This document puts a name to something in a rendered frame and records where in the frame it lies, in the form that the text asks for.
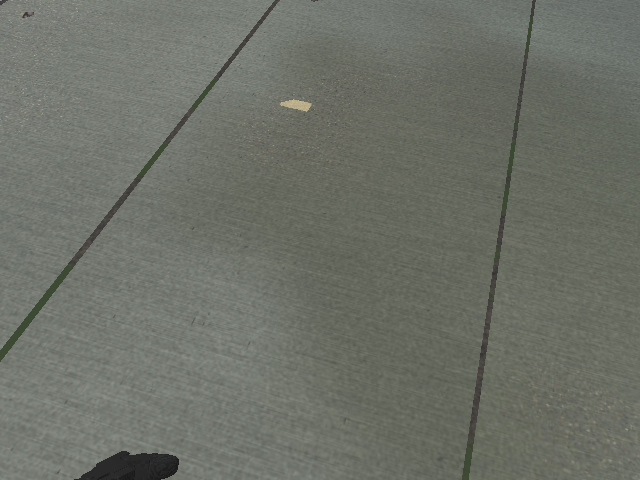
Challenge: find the robot left hand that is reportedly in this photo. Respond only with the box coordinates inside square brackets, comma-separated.
[74, 451, 179, 480]

